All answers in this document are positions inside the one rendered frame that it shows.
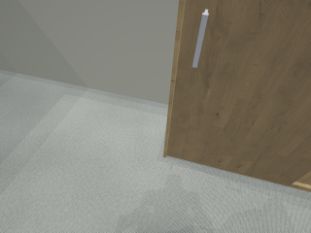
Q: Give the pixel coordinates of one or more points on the handle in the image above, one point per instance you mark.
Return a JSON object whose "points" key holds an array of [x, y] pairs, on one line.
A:
{"points": [[200, 37]]}

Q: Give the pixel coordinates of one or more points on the wardrobe door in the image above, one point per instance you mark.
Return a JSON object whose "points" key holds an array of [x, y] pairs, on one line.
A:
{"points": [[246, 108], [305, 179]]}

